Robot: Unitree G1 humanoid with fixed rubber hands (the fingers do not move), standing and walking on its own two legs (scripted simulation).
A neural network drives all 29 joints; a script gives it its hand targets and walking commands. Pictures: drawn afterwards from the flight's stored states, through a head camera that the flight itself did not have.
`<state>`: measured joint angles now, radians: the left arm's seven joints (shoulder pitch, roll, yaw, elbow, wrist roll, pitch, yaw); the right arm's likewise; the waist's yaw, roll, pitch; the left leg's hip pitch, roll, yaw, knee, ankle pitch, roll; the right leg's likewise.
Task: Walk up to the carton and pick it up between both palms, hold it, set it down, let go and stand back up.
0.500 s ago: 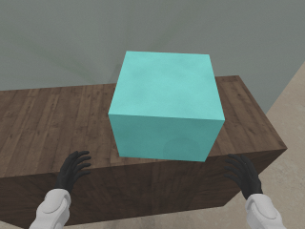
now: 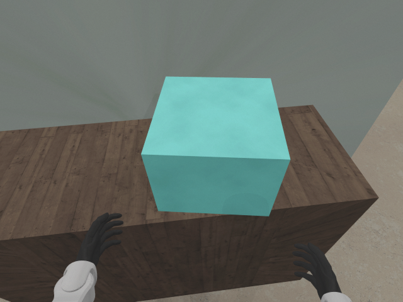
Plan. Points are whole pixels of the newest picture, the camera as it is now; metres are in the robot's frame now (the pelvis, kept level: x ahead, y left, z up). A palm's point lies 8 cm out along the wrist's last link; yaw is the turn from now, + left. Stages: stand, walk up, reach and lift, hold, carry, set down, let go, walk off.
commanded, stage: set down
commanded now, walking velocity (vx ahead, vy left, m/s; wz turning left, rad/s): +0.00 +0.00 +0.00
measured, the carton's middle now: (215, 143) +0.47 +0.01 +0.04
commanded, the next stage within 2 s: let go in 0.48 s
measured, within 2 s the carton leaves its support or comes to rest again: neither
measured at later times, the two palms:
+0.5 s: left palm (93, 253) +0.20 +0.24 +0.00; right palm out of the picture +0.14 -0.22 -0.09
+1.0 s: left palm out of the picture +0.12 +0.17 -0.11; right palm out of the picture +0.12 -0.26 -0.09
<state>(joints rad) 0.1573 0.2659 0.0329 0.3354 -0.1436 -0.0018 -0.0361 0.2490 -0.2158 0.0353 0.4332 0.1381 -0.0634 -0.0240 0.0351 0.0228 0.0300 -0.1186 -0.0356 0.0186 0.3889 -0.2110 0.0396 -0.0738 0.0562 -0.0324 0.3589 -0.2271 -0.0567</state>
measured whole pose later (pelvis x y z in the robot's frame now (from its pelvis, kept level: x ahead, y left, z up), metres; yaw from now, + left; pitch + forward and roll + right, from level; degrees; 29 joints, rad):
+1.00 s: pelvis -0.01 -0.03 +0.00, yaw -2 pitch -4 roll +2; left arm 0.19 0.16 -0.03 0.67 0.02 0.16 -0.02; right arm 0.22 -0.20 -0.01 0.65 -0.02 -0.10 0.02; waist 0.00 -0.04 0.08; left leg -0.12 0.00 0.06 0.41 -0.22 0.00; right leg -0.12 0.07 -0.03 0.46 -0.26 -0.09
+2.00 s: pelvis +0.01 -0.04 -0.01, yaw +6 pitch -2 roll +0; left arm 0.40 0.10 0.00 1.18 0.03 -0.01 0.04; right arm 0.34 -0.09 0.03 1.21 -0.02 0.01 -0.04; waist 0.01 0.01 0.01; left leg -0.17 -0.01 -0.06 0.46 -0.25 -0.01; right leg -0.08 0.06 -0.16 0.40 -0.29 -0.11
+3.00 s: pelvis -0.01 -0.02 +0.00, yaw +3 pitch -2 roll -1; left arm 0.43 0.12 -0.01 1.08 0.00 -0.02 0.06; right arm 0.31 -0.11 0.04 1.20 0.01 -0.01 -0.07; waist 0.00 0.01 0.02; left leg -0.18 0.02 0.06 0.43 -0.21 0.02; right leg -0.08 0.07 -0.12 0.31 -0.20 -0.07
